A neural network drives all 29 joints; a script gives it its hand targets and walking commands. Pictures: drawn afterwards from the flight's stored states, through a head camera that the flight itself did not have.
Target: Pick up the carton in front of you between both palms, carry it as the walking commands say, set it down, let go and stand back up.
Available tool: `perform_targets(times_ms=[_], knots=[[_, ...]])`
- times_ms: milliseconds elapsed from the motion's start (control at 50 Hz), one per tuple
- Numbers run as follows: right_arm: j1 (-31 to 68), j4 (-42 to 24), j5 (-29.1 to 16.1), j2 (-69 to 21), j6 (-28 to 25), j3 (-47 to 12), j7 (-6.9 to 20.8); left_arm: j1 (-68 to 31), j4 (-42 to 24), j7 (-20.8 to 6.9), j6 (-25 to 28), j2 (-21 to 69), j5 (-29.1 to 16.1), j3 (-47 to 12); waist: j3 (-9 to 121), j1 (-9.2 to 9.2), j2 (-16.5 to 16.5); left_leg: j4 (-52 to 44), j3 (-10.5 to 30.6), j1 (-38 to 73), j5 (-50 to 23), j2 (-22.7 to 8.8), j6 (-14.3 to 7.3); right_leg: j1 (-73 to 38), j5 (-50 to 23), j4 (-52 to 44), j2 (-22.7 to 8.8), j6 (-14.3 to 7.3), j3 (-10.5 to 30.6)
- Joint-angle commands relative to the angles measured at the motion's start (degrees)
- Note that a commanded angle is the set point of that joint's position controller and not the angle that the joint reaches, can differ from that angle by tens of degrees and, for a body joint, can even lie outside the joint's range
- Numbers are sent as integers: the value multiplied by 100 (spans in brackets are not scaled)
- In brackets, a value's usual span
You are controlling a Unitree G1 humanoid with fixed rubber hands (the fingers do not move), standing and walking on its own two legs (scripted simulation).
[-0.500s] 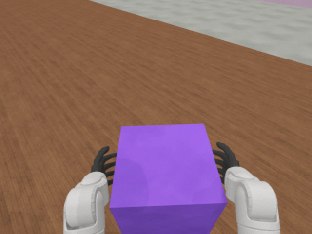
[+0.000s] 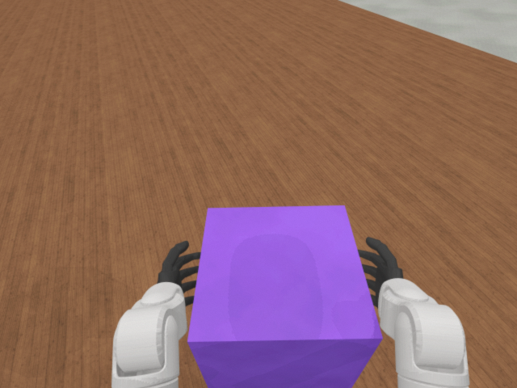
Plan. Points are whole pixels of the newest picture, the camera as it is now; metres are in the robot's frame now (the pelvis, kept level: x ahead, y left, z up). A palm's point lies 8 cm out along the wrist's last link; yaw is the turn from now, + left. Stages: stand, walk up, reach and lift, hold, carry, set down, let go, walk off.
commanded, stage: carry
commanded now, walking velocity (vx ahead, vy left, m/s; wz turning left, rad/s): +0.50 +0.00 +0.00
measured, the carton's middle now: (277, 307) +0.28 -0.01 +0.01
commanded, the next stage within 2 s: none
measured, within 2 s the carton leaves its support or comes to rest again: neither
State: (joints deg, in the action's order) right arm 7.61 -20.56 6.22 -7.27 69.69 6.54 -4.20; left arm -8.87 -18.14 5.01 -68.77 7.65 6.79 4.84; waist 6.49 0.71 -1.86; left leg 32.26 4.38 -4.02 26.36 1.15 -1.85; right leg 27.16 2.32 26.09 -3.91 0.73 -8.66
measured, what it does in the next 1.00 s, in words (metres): walks ahead: left foot, then right foot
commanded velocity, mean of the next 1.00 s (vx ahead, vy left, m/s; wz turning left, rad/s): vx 0.50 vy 0.00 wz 0.00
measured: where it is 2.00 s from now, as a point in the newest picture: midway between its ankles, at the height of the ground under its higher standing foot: (251, 209)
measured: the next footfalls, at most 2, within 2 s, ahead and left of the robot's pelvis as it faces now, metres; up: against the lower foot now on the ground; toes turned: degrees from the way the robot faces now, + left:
left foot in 0.42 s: +0.41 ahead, +0.12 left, +0.00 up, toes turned +16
right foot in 0.88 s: +0.75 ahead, -0.08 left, +0.00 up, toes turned -8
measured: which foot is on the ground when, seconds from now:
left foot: up 0.00-0.40, down 0.42-0.92, up 0.94-1.00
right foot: down 0.00-0.46, up 0.48-0.86, down 0.88-1.00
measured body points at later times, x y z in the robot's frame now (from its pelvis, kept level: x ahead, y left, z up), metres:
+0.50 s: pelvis +0.31 +0.03 +0.00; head +0.30 +0.03 +0.45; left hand +0.58 +0.20 +0.08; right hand +0.59 -0.11 +0.09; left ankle +0.38 +0.11 -0.73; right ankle +0.13 -0.12 -0.67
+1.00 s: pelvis +0.64 +0.00 +0.01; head +0.66 -0.02 +0.46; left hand +0.90 +0.18 +0.07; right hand +0.93 -0.13 +0.06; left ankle +0.46 +0.11 -0.63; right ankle +0.71 -0.08 -0.73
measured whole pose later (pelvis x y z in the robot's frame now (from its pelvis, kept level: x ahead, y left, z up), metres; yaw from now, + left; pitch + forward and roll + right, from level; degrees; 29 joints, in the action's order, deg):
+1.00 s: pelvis +0.64 +0.00 +0.01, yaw +6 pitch +3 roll +0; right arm 8.5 -19.6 6.6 -7.5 70.2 6.7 -4.4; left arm -9.5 -16.8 5.0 -68.8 7.7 6.5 5.8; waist 1.8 -0.9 -1.8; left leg 63.7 -3.2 -16.8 23.8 -5.6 0.3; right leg 22.3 9.2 28.3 -3.2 -4.1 -14.9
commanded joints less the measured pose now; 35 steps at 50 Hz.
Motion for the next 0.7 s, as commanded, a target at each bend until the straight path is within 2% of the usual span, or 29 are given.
perform_targets(times_ms=[0, 20, 40, 60, 80, 100, 140, 220, 340, 380, 400, 420, 440, 460, 480, 500, 520, 540, 560, 600, 640, 680], knots=[[2612, -388, -2326, -4967, 1, -4308, 1469, -1939, -78, -1444, 71, 5186, -2156, -3753, 2164, -165, 2141, 3425, -316, -3257, -68, -26, -52, -4547, 794, -1184, -2562, -934, 3969], [2753, -401, -2390, -5123, -58, -4386, 1484, -1968, -146, -1455, 138, 5349, -2165, -3792, 1965, -170, 1694, 3727, -219, -3359, -146, -358, -114, -4178, 513, -1111, -2304, -908, 3389], [2819, -400, -2395, -5245, -133, -4422, 1483, -2091, -220, -1477, 195, 5497, -2206, -3831, 1745, -165, 1100, 3647, -277, -3381, -435, -517, -110, -3802, 209, -1162, -2096, -816, 2741], [2826, -375, -2389, -5408, -197, -4449, 1470, -2261, -295, -1500, 240, 5602, -2286, -3872, 1508, -150, 820, 3331, -298, -3304, -717, -669, -67, -3436, 216, -1310, -1931, -677, 2216], [2774, -364, -2368, -5509, -250, -4458, 1448, -2327, -354, -1523, 269, 5652, -2362, -3920, 1369, -155, 866, 2887, -380, -3112, -881, -721, -20, -3160, 217, -1461, -1745, -555, 1713], [2669, -351, -2328, -5567, -296, -4466, 1413, -2329, -415, -1553, 291, 5655, -2420, -3968, 1336, -160, 993, 2578, -523, -2983, -974, -647, 18, -3077, 154, -1535, -1616, -512, 1381], [2365, -311, -2192, -5596, -369, -4446, 1329, -2225, -495, -1617, 304, 5556, -2510, -4021, 1285, -159, 1129, 2005, -735, -2933, -1075, -579, 87, -3067, 132, -1629, -1509, -568, 1001], [2146, -452, -2005, -5417, -388, -4370, 1187, -2220, -772, -1674, 253, 5203, -2631, -4101, 915, -162, 1088, 719, -1153, -2998, -1643, -561, 181, -3067, -24, -1698, -1310, -644, 438], [2206, -663, -2071, -4837, -69, -4197, 1168, -2162, -886, -1557, -25, 4618, -2489, -3960, 409, -194, 1147, -359, -1595, -2572, -2170, -445, 13, -3177, -751, -1404, -1227, -524, -18], [2237, -568, -2109, -4718, 33, -4112, 1209, -2213, -835, -1521, -123, 4507, -2419, -3927, 538, -120, 1054, -684, -1927, -1723, -2000, -239, -52, -3039, -1470, -610, -1112, -378, -353], [2206, -474, -2122, -4668, 69, -4045, 1232, -2253, -827, -1505, -168, 4461, -2392, -3918, 824, -41, 793, -808, -2153, -760, -1822, -14, -78, -2681, -1787, 267, -884, -259, -630], [2179, -380, -2117, -4625, 100, -3987, 1254, -2292, -804, -1490, -209, 4378, -2369, -3898, 1210, 74, 408, -841, -1484, 502, -1566, -472, -136, -1821, -1114, 1345, -732, -88, -640], [2200, -210, -2028, -4585, 77, -3915, 1293, -2496, -978, -1476, -279, 4421, -2418, -3958, 1628, 160, -1091, -1476, 1174, 1705, -583, -2045, -868, -191, 255, 3217, -111, 263, -554], [2162, -102, -2105, -4766, 66, -3935, 1314, -2621, -916, -1486, -294, 4443, -2396, -3983, 1531, 114, -1684, -2088, 2435, 2110, -1517, -2555, -1235, 1060, 2467, 4213, 292, 221, 33], [2355, -220, -2205, -4922, 56, -3984, 1331, -2660, -757, -1499, -263, 4660, -2388, -4004, 1447, 76, -1119, -1875, 1837, 1973, -2465, -2537, -1190, 1330, 2547, 4816, -35, 56, 544], [2481, -261, -2260, -5136, 24, -4042, 1345, -2677, -726, -1518, -208, 4814, -2396, -3969, 1478, 83, -616, -1668, 1267, 1698, -3177, -2393, -1065, 1335, 2342, 4884, -241, -66, 731], [2610, -326, -2304, -5317, -23, -4083, 1359, -2717, -705, -1523, -153, 4992, -2404, -4016, 1396, 50, -137, -1684, 752, 1340, -3293, -2281, -825, 1193, 1963, 4446, -432, -112, 836], [2736, -405, -2352, -5434, -63, -4135, 1372, -2745, -680, -1519, -99, 5183, -2412, -4042, 1367, 25, -99, -1834, 358, 1025, -3000, -2146, -614, 958, 1663, 3967, -516, -124, 842], [2794, -469, -2407, -5500, -95, -4178, 1388, -2741, -698, -1500, -48, 5276, -2401, -4060, 1369, 22, -276, -1972, 68, 906, -2765, -2048, -492, 800, 1462, 3621, -460, -117, 701], [2751, -568, -2454, -5494, -130, -4207, 1428, -2619, -730, -1439, 32, 5355, -2349, -4078, 1285, 28, -552, -2190, -286, 899, -2573, -1921, -516, 800, 1195, 3031, -372, -44, 488], [2667, -637, -2478, -5385, -133, -4189, 1458, -2535, -812, -1367, 62, 5334, -2289, -4095, 1143, 23, -631, -2302, -567, 1036, -2678, -1839, -579, 962, 962, 2329, -318, 30, 292], [2574, -694, -2465, -5227, -105, -4155, 1458, -2478, -907, -1316, 36, 5234, -2257, -4084, 957, 24, -643, -2287, -897, 1068, -2897, -1674, -546, 915, 643, 1525, -240, 46, 105]])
